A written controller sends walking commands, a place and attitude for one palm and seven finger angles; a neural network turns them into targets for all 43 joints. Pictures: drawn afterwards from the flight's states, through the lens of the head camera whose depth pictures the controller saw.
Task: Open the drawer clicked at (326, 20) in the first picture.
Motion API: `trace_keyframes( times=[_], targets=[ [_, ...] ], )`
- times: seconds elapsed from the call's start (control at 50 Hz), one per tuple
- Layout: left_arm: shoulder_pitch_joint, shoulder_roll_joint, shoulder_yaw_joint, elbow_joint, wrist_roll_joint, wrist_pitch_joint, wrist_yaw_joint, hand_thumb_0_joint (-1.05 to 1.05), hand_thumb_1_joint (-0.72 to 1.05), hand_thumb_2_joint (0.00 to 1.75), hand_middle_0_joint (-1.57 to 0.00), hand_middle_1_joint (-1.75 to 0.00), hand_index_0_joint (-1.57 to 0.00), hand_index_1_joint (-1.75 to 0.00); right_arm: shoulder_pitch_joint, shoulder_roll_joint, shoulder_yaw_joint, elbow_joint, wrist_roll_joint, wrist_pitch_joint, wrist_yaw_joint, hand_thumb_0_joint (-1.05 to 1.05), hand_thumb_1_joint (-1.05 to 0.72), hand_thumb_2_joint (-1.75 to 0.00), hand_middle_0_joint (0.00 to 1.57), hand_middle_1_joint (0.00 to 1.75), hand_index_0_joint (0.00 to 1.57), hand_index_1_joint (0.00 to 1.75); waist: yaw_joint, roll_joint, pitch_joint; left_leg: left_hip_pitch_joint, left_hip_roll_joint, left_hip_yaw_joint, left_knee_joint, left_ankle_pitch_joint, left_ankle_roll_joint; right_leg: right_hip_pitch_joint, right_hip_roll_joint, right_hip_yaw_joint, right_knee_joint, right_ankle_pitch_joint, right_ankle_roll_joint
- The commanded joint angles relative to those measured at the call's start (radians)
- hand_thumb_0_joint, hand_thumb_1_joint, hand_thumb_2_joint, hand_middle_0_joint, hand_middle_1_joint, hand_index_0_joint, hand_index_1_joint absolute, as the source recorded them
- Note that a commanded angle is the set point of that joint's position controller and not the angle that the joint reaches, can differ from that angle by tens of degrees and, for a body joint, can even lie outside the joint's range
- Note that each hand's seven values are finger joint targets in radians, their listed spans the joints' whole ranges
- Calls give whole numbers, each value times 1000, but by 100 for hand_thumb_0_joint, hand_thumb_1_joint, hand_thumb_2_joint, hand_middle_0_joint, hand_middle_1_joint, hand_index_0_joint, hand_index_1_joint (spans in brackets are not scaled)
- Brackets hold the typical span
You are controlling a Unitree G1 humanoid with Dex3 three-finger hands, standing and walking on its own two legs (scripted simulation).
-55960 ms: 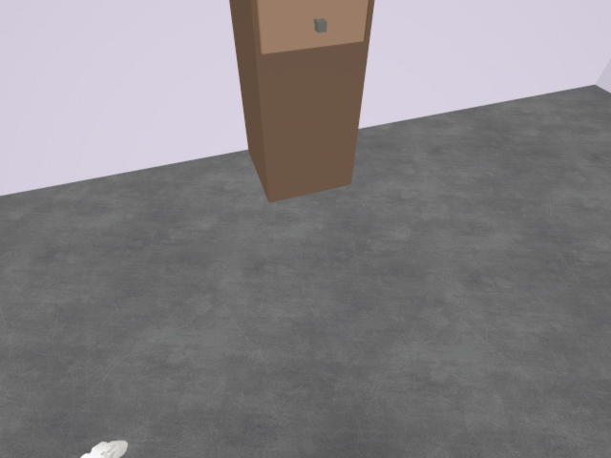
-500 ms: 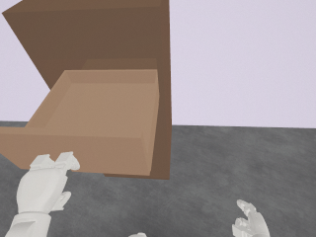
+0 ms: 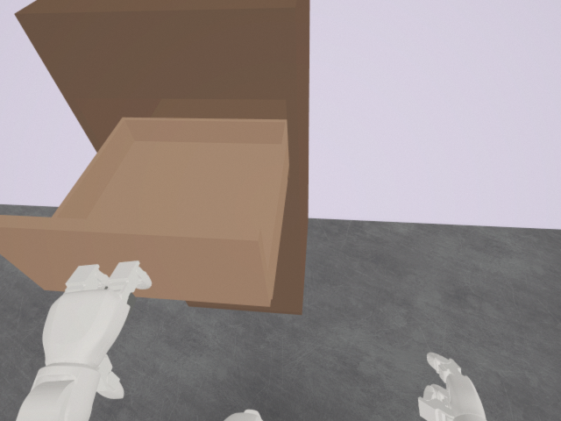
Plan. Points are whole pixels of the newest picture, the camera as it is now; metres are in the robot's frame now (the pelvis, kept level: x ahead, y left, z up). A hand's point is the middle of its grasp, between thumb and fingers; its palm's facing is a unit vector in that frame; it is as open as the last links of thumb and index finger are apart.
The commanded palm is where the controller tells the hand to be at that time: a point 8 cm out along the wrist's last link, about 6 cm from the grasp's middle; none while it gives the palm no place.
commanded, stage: lift the hand off the handle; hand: left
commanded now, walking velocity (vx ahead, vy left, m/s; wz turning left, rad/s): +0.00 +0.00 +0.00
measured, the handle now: (121, 292) +0.26 +0.26 +0.06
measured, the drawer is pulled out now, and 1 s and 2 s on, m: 0.30 0.30 0.30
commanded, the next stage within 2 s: draw the hand back to the body in 1.36 s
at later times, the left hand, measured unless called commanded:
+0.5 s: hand (88, 305) +0.22 +0.27 +0.10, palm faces +0.10 -0.07 -0.99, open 13.5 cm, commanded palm +0.19 +0.26 +0.16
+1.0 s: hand (61, 271) +0.22 +0.27 +0.17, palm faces +0.13 -0.06 -0.99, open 13.8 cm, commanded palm +0.19 +0.26 +0.23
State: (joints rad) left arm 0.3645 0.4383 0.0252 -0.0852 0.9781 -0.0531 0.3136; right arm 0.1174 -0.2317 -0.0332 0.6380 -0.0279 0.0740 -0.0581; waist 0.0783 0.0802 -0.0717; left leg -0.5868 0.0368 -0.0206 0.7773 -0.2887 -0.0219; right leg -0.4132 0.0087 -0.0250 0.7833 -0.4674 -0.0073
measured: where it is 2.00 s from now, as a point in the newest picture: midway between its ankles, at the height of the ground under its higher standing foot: outside the picture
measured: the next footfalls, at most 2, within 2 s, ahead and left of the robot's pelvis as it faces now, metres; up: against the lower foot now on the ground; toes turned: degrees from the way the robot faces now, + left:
none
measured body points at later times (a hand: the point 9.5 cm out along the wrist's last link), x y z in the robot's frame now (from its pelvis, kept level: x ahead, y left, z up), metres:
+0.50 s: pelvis +0.01 +0.01 +0.01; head +0.01 -0.03 +0.46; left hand +0.21 +0.27 +0.16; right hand +0.22 -0.21 -0.08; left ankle +0.06 +0.13 -0.71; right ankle -0.04 -0.12 -0.71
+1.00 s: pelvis +0.00 +0.01 +0.03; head +0.00 -0.03 +0.48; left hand +0.21 +0.27 +0.22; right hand +0.24 -0.19 -0.07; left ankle +0.06 +0.13 -0.71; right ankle -0.04 -0.12 -0.71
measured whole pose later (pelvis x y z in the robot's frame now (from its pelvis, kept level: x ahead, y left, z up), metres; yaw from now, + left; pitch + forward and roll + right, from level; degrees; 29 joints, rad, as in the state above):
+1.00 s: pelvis +0.00 +0.01 +0.03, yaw +1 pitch -2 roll -1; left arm 0.27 0.58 0.09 -0.39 0.80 0.06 -0.01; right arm 0.07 -0.24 0.03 0.64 0.01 0.07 -0.06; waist 0.12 0.12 -0.01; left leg -0.31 0.01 -0.01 0.52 -0.18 -0.01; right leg -0.12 -0.01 -0.03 0.50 -0.35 0.01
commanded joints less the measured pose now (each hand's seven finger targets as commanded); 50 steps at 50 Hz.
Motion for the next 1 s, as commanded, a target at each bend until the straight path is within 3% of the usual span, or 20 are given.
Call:
trace_keyframes(
  times=[0.0,0.04,0.12,0.22,0.3,0.38,0.46,0.52,0.54,0.58,0.6,0.62,0.72,0.8,0.82,0.84,0.88,0.92,0.94,0.98],
  targets=[
    [-165,179,111,-183,-12,10,44,0,-50,30,-30,-120,-30,-120,-123,-93,-26,-159,5,-51,-8,0,-90,-90,20,30,20,30,-16,-33,-173,266,-58,29,-83,86,45,-113,32,-3,-159,238,-10],
    [-144,202,136,-178,-4,17,42,0,-50,30,-30,-120,-30,-120,-129,-92,-23,-157,3,-48,-10,0,-90,-90,20,30,20,30,1,-31,-203,278,-57,33,-84,119,43,-91,32,2,-155,272,-13],
    [-144,239,158,-266,-27,37,31,0,-50,30,-30,-120,-30,-120,-140,-92,-17,-170,9,-44,-14,0,-90,-90,20,30,20,30,2,-11,-213,295,-57,29,-102,144,42,-46,32,-4,-165,290,-14],
    [-163,230,147,-286,-56,47,-1,0,-50,30,-30,-120,-30,-120,-152,-90,-8,-172,17,-50,-19,0,-90,-90,20,30,20,30,-11,-29,-154,317,-53,25,-126,126,45,-52,28,-9,-200,264,-6],
    [-114,255,170,-322,-69,54,-36,0,-50,30,-30,-120,-30,-120,-159,-89,-3,-178,19,-53,-20,0,-90,-90,20,30,20,30,13,-23,-167,345,-56,29,-148,158,43,-11,27,-11,-216,295,-4],
    [-134,251,156,-351,-82,61,-76,0,-50,30,-30,-120,-30,-120,-170,-93,4,-181,23,-52,-17,0,-90,-90,20,30,20,30,8,-23,-128,368,-54,29,-175,157,44,-5,24,-14,-247,278,-1],
    [-94,260,164,-375,-101,74,-120,0,-50,30,-30,-120,-30,-120,-176,-96,8,-181,27,-52,-14,0,-90,-90,20,30,20,30,21,-34,-123,389,-56,33,-201,182,44,41,21,-14,-272,308,1],
    [-127,284,179,-417,-107,78,-144,0,-50,30,-30,-120,-30,-120,-194,-99,14,-188,28,-49,-14,0,-90,-90,20,30,20,30,17,-29,-99,405,-54,32,-215,186,41,54,20,-14,-295,301,1],
    [-117,268,163,-431,-106,77,-151,0,-50,30,-30,-120,-30,-120,-191,-95,18,-191,26,-52,-12,0,-90,-90,20,30,20,30,25,-10,-103,415,-54,33,-223,182,42,52,16,-17,-299,286,3],
    [-105,299,197,-420,-108,80,-166,0,-50,30,-30,-120,-30,-120,-190,-99,16,-185,27,-47,-15,0,-90,-90,20,30,20,30,31,-30,-88,423,-56,36,-230,202,43,71,18,-14,-316,314,3],
    [-141,287,176,-439,-111,79,-174,0,-50,30,-30,-120,-30,-120,-193,-98,20,-187,27,-47,-14,0,-90,-90,20,30,20,30,24,-27,-92,429,-58,34,-235,203,43,75,15,-17,-317,318,5],
    [-147,307,204,-443,-122,81,-179,0,-50,30,-30,-120,-30,-120,-206,-98,20,-186,30,-51,-15,0,-90,-90,20,30,20,30,25,-19,-88,438,-52,33,-240,203,40,85,18,-16,-327,314,2],
    [-187,316,208,-462,-148,87,-218,0,-50,30,-30,-120,-30,-120,-220,-101,25,-184,35,-55,-16,0,-90,-90,20,30,20,30,29,6,-85,469,-54,30,-264,216,38,116,19,-18,-354,318,1],
    [-228,310,179,-477,-150,90,-250,0,-50,30,-30,-120,-30,-120,-210,-102,26,-182,32,-56,-16,0,-90,-90,20,30,20,30,26,-19,-90,484,-57,30,-286,226,39,130,13,-25,-369,321,8],
    [-214,329,209,-490,-166,95,-256,0,-50,30,-30,-120,-30,-120,-234,-104,30,-187,38,-62,-14,0,-90,-90,20,30,20,30,33,-7,-98,489,-53,27,-286,228,37,146,19,-21,-372,326,3],
    [-226,321,188,-483,-160,97,-266,0,-50,30,-30,-120,-30,-120,-217,-99,36,-181,32,-62,-14,0,-90,-90,20,30,20,30,30,-20,-93,486,-58,31,-290,237,40,144,13,-26,-372,332,7],
    [-251,345,210,-473,-167,104,-279,0,-50,30,-30,-120,-30,-120,-217,-107,33,-177,34,-56,-11,0,-90,-90,20,30,20,30,33,-23,-83,484,-59,29,-303,242,38,161,12,-28,-381,344,9],
    [-241,384,263,-497,-180,114,-286,0,-50,30,-30,-120,-30,-120,-250,-110,36,-182,41,-59,-4,0,-90,-90,20,30,20,30,46,10,-100,494,-55,27,-301,253,33,188,18,-19,-382,357,2],
    [-254,359,230,-502,-173,114,-293,0,-50,30,-30,-120,-30,-120,-231,-103,40,-179,35,-59,-2,0,-90,-90,20,30,20,30,44,-3,-112,494,-59,30,-307,258,34,185,11,-26,-378,349,6],
    [-237,377,255,-515,-193,112,-302,0,-50,30,-30,-120,-30,-120,-230,-110,33,-182,39,-58,2,0,-90,-90,20,30,20,30,45,-11,-100,498,-57,30,-314,273,33,196,13,-30,-385,368,8]
  ],
)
